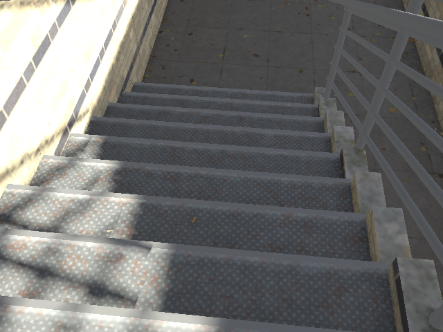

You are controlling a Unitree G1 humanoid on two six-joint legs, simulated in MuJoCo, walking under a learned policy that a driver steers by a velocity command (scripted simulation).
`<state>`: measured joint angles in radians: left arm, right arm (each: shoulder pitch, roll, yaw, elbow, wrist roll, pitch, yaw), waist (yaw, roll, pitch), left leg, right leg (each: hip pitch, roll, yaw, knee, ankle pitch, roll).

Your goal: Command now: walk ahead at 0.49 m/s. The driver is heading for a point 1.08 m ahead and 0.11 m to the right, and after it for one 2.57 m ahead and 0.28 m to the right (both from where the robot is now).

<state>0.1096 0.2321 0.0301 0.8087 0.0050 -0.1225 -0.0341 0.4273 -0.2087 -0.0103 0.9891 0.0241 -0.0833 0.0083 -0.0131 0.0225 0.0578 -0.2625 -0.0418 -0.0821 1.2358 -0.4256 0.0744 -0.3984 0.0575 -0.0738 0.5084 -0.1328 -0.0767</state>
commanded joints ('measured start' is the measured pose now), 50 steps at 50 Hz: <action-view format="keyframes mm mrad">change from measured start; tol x32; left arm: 1 123 60 10 2 5 -13 -16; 22 471 32 -4 138 -12 32 43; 50 -142 19 17 -71 -7 55 -44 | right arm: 1 -9 -119 -38 -82 9 -10 -31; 14 -380 -82 -19 -269 -5 2 -16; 22 75 -258 -85 -191 -6 -13 25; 50 152 -140 -48 -63 -1 29 -75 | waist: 1 22 -18 -78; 50 -102 39 72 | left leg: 1 -309 126 -14 94 96 -10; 19 -5 64 99 -704 321 14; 22 497 421 -672 -940 122 250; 29 119 242 -166 -1057 407 154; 50 73 208 -103 -510 244 118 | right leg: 1 261 -295 326 -277 277 -197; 18 313 -296 187 -182 296 -130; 23 -330 -36 229 822 -383 -7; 42 -333 -151 165 166 586 20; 50 -320 -125 133 13 483 35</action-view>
